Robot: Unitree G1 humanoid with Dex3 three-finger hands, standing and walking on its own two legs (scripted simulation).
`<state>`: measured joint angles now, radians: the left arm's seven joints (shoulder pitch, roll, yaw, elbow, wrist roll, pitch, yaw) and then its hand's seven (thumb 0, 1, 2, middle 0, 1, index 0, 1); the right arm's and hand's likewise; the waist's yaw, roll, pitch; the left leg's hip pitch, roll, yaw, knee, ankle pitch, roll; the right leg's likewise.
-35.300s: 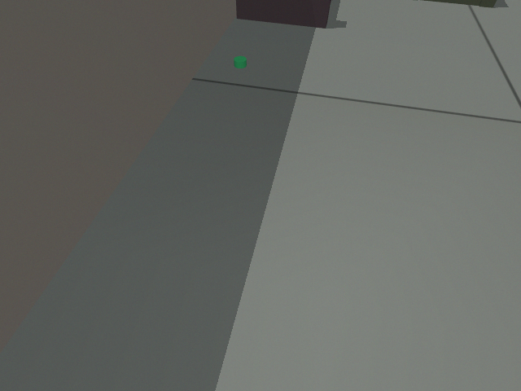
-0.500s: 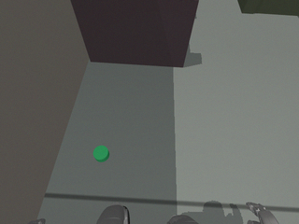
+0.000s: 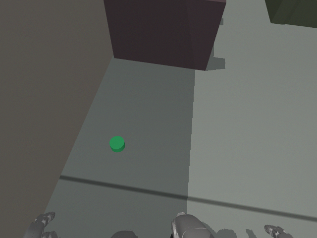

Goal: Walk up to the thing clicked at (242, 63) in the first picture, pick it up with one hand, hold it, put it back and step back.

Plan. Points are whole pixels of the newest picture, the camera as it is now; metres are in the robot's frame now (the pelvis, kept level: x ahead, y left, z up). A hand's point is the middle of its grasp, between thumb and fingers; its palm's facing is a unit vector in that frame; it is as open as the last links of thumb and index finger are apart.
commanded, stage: step back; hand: left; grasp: from above
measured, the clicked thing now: (117, 144) +0.71 +0.24 -0.73
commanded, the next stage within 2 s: none
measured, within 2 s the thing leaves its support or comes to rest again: neither
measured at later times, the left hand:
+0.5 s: hand out of the picture -0.07 +0.24 -0.12, palm faces -0.05 -0.89 -0.44, open 7.4 cm
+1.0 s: hand out of the picture -0.26 +0.24 -0.14, palm faces -0.06 -0.91 -0.42, open 7.4 cm
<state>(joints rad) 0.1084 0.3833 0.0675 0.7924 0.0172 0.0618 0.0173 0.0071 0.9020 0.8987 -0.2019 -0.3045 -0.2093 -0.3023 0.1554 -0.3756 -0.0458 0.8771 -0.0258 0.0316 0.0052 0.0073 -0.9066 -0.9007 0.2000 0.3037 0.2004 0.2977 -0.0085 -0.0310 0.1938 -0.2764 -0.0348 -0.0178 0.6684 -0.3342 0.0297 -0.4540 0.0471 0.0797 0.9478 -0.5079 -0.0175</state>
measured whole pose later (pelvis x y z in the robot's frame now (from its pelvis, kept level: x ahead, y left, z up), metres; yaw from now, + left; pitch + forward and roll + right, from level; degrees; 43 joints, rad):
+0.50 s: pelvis -0.17 -0.03 +0.01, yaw -3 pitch -2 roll +2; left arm 0.20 0.35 0.07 0.84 0.05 0.04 0.01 0.01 0.90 0.90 -0.20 -0.31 -0.21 -0.30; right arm 0.18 -0.42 -0.06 0.87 0.00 0.07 -0.02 0.01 -0.91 -0.90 0.20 0.30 0.20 0.30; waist 0.01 0.03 0.15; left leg -0.46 -0.11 -0.13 1.14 -0.47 -0.02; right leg -0.32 -0.03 0.02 0.65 -0.29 -0.01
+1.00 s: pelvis -0.35 -0.03 -0.01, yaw -3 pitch -3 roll -2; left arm 0.19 0.36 0.06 0.91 0.04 0.01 0.00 0.01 0.90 0.90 -0.20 -0.30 -0.21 -0.30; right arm 0.08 -0.40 -0.05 0.85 -0.02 0.06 0.00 0.01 -0.90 -0.90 0.20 0.30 0.20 0.30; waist 0.02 0.08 0.17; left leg -0.45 0.06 -0.06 0.76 -0.34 0.01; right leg -0.21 0.06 0.01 0.66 -0.40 -0.02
